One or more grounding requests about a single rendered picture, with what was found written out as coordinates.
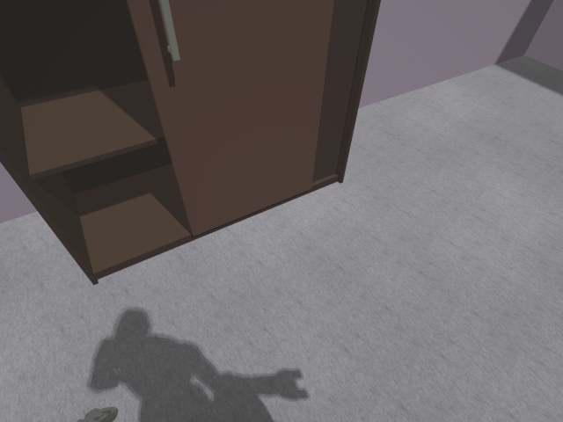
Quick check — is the wardrobe door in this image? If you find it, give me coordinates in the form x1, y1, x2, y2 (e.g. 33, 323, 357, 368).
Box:
312, 0, 369, 182
126, 0, 334, 236

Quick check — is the handle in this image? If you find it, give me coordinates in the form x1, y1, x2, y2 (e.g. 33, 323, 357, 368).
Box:
159, 0, 180, 61

